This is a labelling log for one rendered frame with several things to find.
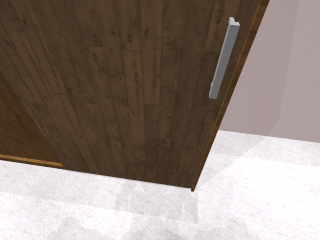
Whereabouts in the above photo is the handle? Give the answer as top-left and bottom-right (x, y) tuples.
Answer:
(209, 17), (240, 99)

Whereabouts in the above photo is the wardrobe door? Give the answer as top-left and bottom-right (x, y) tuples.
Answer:
(0, 70), (61, 163)
(0, 0), (260, 188)

